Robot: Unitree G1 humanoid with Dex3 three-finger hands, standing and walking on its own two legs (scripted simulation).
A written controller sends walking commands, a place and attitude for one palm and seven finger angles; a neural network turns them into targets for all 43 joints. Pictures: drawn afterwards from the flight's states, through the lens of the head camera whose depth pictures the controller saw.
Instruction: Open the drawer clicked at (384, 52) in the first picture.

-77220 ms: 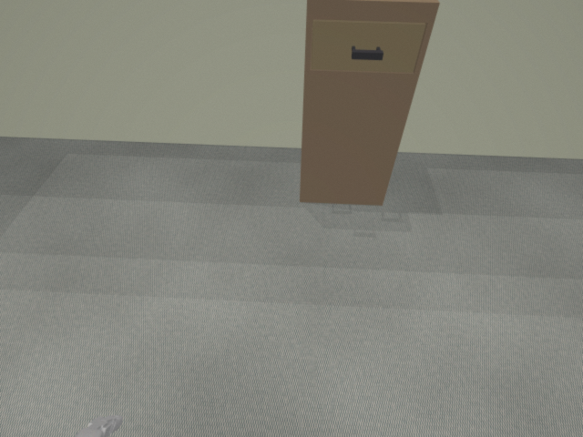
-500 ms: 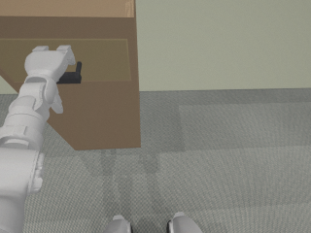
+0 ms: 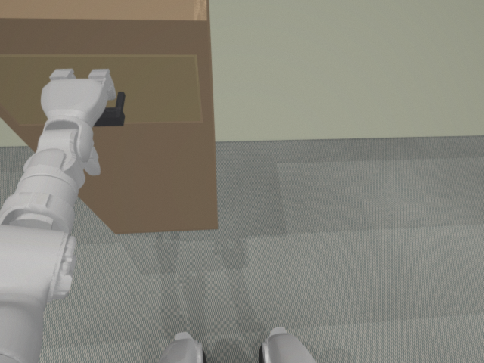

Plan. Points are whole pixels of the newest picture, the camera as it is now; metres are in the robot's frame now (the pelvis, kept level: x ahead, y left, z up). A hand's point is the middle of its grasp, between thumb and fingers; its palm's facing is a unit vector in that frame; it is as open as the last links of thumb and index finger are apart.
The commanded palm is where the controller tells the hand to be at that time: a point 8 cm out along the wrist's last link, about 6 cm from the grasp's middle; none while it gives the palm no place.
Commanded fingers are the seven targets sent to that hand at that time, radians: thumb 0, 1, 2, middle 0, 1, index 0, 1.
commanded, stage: lower the fingers behind the handle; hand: left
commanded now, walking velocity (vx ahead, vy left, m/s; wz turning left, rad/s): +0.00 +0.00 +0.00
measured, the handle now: (95, 107) +0.56 +0.23 +0.04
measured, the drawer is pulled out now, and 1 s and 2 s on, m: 0.00 0.00 0.00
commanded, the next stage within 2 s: lift the hand off the handle in 0.44 s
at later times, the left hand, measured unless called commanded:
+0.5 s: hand (89, 124) +0.51 +0.23 +0.05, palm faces -0.04 +0.02 -1.00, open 13.8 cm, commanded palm +0.50 +0.23 +0.07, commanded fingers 0.00 -0.50 0.30 -0.30 -1.20 -0.30 -1.20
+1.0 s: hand (89, 122) +0.52 +0.23 +0.05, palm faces -0.05 +0.02 -1.00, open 13.6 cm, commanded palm +0.51 +0.22 +0.10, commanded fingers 0.00 -0.50 0.30 -0.30 -1.20 -0.30 -1.20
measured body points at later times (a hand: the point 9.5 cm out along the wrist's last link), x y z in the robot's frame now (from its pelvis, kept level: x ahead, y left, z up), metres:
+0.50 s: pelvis -0.01 +0.00 -0.01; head +0.11 +0.01 +0.43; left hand +0.51 +0.23 +0.10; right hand -0.01 -0.28 -0.13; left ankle +0.03 +0.11 -0.68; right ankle +0.02 -0.14 -0.68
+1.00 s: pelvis -0.02 +0.00 -0.01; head +0.11 +0.02 +0.42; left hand +0.51 +0.23 +0.10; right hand -0.01 -0.27 -0.13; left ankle +0.03 +0.11 -0.68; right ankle +0.02 -0.14 -0.68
